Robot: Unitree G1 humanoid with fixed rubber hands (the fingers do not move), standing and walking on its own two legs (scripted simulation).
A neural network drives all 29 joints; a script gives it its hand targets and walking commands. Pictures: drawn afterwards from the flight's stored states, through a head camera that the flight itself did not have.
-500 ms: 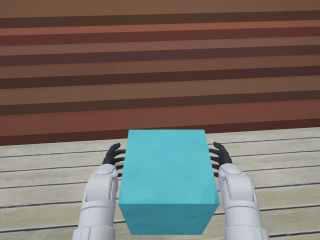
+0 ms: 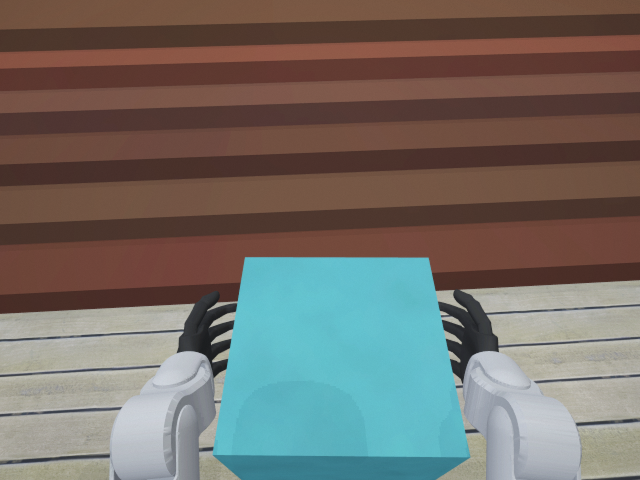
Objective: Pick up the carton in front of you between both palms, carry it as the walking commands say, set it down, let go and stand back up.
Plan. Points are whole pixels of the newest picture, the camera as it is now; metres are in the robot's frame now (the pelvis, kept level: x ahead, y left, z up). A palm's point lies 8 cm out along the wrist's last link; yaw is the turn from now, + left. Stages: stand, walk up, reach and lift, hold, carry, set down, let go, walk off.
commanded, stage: carry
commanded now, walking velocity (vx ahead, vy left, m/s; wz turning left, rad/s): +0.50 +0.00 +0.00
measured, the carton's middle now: (335, 383) +0.24 +0.00 +0.03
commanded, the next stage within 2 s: none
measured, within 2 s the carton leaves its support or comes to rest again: neither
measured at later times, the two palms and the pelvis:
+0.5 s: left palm (263, 197) +0.53 +0.13 +0.09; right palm (444, 205) +0.52 -0.17 +0.09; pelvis +0.30 -0.01 -0.01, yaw -2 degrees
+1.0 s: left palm (280, 76) +0.94 +0.14 +0.14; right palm (408, 78) +0.94 -0.16 +0.14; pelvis +0.62 +0.00 -0.02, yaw -2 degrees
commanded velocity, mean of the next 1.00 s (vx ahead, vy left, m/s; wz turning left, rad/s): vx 0.50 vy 0.00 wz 0.00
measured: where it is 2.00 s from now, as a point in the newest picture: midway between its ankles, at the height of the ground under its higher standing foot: (340, 207)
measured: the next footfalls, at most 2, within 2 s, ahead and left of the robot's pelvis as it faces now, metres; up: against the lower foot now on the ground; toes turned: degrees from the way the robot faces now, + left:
left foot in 0.02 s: +0.16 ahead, +0.09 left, +0.00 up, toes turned +9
right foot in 0.52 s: +0.49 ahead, -0.13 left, +0.00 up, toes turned -13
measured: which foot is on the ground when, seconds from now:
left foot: up 0.00-0.00, down 0.02-0.54, up 0.56-0.96, down 0.98-1.00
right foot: down 0.00-0.06, up 0.08-0.50, down 0.52-1.00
